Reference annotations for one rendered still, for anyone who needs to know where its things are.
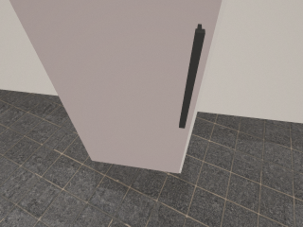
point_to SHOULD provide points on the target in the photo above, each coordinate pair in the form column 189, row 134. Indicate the handle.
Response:
column 196, row 51

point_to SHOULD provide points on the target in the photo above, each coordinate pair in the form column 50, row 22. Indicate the fridge door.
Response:
column 120, row 70

